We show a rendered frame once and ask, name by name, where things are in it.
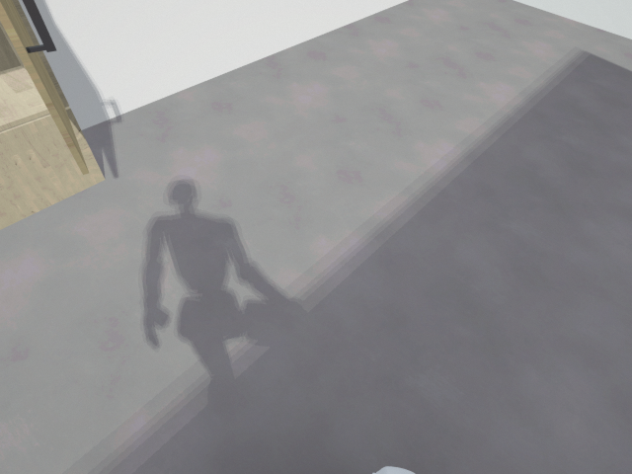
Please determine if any cupboard door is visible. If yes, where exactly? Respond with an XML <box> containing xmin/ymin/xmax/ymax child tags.
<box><xmin>0</xmin><ymin>0</ymin><xmax>89</xmax><ymax>175</ymax></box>

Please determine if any handle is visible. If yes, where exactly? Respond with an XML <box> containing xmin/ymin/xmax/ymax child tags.
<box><xmin>23</xmin><ymin>0</ymin><xmax>56</xmax><ymax>53</ymax></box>

